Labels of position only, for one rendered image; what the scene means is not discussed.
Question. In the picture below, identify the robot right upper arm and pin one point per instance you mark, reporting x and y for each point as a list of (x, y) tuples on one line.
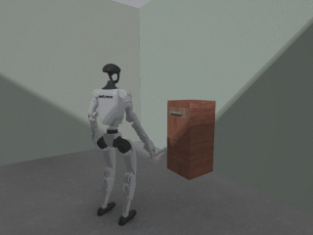
[(126, 97)]

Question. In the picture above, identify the cabinet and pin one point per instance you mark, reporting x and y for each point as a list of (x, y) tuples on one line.
[(190, 142)]

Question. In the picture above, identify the robot left upper arm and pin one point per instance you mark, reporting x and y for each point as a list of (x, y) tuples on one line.
[(94, 104)]

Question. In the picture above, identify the left robot hand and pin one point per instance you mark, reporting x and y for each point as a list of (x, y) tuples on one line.
[(94, 137)]

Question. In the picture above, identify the left robot forearm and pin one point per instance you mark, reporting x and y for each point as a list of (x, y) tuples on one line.
[(93, 124)]

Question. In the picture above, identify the right robot hand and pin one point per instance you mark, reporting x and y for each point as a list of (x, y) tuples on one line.
[(150, 147)]

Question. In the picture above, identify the right robot forearm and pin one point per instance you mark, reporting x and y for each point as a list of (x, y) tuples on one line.
[(139, 129)]

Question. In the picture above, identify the robot left thigh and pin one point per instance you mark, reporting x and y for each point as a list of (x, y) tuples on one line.
[(110, 158)]

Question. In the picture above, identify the left robot foot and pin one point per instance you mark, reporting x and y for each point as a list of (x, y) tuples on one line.
[(101, 211)]

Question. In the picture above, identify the drawer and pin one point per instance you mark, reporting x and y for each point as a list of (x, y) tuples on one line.
[(185, 111)]

